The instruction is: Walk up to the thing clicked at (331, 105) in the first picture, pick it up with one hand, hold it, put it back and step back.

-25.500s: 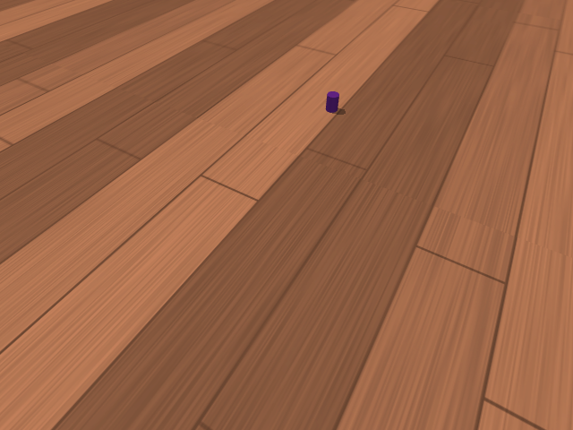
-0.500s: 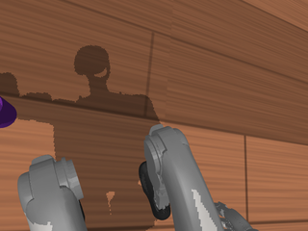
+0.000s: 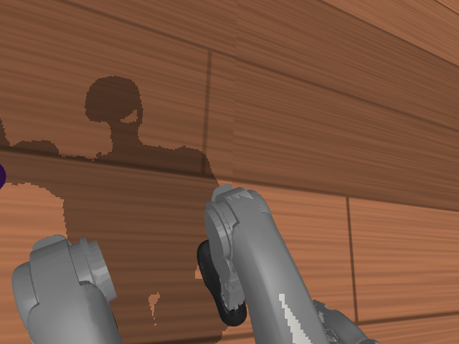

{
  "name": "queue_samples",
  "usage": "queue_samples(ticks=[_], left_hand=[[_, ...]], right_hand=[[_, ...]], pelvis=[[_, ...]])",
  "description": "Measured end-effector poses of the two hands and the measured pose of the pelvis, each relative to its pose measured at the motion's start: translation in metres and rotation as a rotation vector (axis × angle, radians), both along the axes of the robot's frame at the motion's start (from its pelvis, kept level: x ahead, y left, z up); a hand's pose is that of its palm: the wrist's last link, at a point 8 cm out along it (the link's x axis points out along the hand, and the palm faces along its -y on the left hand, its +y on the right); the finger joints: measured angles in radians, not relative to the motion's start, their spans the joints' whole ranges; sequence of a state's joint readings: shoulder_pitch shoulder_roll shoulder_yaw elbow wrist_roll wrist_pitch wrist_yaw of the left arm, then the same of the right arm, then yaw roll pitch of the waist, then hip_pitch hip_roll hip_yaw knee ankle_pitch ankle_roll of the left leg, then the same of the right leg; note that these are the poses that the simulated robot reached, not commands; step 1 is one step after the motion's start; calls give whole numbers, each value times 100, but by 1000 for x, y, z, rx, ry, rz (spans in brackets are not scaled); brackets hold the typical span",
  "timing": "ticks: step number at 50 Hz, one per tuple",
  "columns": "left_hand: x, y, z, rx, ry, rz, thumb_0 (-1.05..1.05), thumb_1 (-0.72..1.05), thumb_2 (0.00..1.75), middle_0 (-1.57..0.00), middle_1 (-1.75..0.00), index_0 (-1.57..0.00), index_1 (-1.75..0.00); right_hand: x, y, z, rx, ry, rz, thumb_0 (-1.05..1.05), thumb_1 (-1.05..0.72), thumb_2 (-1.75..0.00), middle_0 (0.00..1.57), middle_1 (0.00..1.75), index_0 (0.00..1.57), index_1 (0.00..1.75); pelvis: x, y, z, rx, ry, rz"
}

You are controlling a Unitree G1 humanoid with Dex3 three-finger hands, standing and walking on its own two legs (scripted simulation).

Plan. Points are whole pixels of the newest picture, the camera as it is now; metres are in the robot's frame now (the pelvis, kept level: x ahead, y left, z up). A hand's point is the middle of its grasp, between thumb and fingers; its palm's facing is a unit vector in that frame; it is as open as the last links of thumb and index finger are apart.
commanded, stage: open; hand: left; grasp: from above
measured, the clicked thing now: out of the picture +0.46 +0.31 -0.25
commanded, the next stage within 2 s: withdraw in 0.58 s
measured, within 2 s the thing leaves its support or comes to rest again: neither
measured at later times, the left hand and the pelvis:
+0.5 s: hand out of the picture +0.45 +0.32 -0.21, palm faces -0.43 -0.16 -0.89, open 13.4 cm; pelvis +0.00 +0.00 +0.00, yaw +0 degrees
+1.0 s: hand out of the picture +0.47 +0.33 -0.15, palm faces -0.29 -0.10 -0.95, open 14.1 cm; pelvis +0.01 +0.00 +0.01, yaw +1 degrees
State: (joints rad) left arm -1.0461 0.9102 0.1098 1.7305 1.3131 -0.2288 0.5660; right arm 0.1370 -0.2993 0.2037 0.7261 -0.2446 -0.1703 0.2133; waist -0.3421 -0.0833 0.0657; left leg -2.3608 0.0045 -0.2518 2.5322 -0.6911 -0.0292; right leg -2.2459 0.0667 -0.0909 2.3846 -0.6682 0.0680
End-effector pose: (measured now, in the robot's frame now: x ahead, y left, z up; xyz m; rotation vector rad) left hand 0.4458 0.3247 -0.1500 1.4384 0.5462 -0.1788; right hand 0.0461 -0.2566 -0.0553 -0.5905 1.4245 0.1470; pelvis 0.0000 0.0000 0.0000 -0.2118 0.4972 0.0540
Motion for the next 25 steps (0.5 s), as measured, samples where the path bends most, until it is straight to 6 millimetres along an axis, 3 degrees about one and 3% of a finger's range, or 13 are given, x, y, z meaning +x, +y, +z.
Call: queue_samples(ticks=[14, 25], left_hand=[[7, 3, -3, 12, -15, 27, -1, -37, 96, -23, -103, -24, -102], [7, 2, -6, 2, -3, 33, -1, -46, 103, -13, -110, -14, -109]], right_hand=[[-2, 5, 3, 12, 4, 9, 0, -90, -89, 20, 30, 20, 30], [2, 4, 3, 25, 14, 10, 0, -90, -90, 20, 30, 20, 30]], pelvis=[[1, 3, -1, -12, 6, -2], [3, 2, 1, -11, 15, -1]])
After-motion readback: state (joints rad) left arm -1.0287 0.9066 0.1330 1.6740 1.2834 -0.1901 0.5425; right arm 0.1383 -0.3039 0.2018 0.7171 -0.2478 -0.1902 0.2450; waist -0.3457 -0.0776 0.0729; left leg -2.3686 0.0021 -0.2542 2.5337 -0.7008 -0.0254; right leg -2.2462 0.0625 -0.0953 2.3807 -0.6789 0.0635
